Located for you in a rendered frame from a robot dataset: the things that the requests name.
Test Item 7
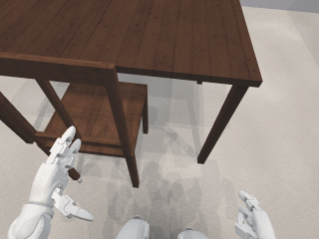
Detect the chair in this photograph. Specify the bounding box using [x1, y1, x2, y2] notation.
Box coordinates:
[0, 52, 149, 188]

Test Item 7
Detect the left robot hand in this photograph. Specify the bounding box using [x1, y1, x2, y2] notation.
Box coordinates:
[29, 125, 95, 222]

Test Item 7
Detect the right robot hand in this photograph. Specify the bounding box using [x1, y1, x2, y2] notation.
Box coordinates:
[234, 189, 276, 239]

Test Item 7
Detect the robot left thigh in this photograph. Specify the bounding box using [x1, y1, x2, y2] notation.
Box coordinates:
[116, 219, 150, 239]

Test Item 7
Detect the robot left forearm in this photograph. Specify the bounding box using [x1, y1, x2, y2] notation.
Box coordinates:
[7, 202, 55, 239]

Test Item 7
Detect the table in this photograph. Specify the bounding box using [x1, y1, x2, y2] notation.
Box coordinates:
[0, 0, 263, 164]

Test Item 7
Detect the left robot shin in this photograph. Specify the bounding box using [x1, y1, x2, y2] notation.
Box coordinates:
[134, 215, 144, 220]

